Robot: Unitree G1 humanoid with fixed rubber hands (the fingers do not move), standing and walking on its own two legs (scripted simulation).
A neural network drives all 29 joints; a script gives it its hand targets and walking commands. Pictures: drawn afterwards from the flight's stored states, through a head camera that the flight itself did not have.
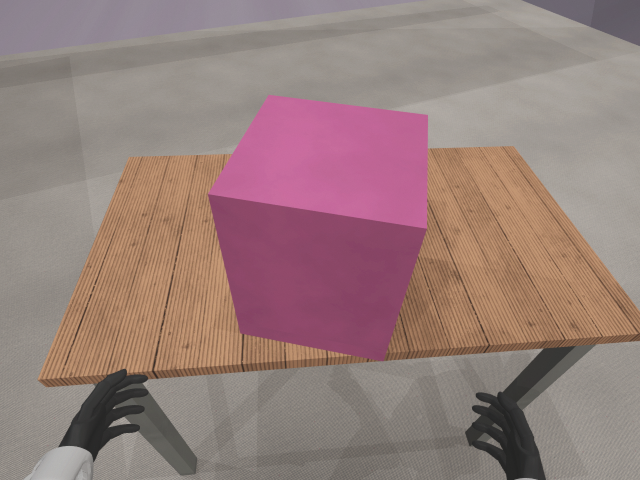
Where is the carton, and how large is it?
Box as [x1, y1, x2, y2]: [208, 95, 427, 360]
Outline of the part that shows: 268,95 208,193 240,332 342,353 383,360 426,229 427,115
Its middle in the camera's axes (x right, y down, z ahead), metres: +0.01 +0.00 +0.56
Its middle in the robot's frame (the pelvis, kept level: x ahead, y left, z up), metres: +0.42 +0.03 +0.07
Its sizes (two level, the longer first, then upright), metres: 0.220 0.218 0.280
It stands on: a table, 0.71 m high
